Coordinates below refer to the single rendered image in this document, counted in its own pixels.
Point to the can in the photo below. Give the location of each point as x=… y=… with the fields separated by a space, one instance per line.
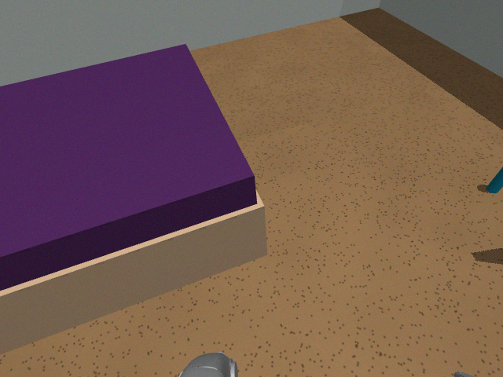
x=497 y=183

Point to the bed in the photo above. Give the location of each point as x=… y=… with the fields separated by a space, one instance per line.
x=119 y=182

